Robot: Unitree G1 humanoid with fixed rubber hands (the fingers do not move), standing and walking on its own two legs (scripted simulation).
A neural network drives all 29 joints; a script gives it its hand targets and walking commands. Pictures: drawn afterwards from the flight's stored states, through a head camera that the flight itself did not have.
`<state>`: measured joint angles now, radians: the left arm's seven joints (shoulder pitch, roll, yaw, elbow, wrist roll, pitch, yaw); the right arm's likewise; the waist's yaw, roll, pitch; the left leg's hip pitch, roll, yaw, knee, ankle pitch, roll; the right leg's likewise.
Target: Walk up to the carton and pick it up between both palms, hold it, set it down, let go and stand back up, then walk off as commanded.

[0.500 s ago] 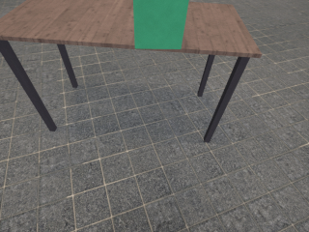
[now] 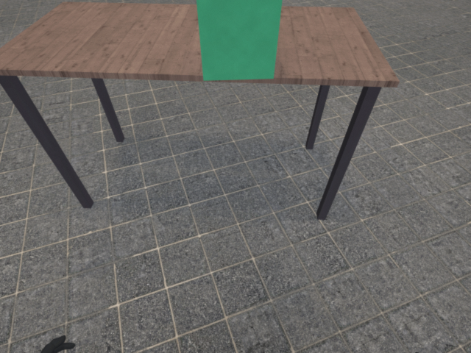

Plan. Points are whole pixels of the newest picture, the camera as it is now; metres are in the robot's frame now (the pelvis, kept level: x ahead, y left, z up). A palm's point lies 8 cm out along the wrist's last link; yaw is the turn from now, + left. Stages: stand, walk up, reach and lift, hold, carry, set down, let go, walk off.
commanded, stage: walk off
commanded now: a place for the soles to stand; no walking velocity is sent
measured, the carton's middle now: (236, 22) +0.95 -0.01 +0.16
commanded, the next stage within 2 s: stand in 0.02 s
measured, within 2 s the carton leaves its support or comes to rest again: neither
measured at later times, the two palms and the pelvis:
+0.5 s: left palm out of the picture +0.11 +0.33 -0.07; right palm out of the picture +0.06 -0.31 -0.08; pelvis -0.03 +0.01 +0.01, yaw +0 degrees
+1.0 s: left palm out of the picture +0.09 +0.34 -0.07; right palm out of the picture +0.04 -0.31 -0.08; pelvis -0.04 +0.01 +0.01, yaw +0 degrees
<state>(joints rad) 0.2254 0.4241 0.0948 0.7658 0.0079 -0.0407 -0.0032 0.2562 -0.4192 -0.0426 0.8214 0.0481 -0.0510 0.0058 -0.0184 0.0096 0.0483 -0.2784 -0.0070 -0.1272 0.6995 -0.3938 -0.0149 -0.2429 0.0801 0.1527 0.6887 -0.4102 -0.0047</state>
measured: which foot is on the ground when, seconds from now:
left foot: down 0.00-1.00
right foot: down 0.00-1.00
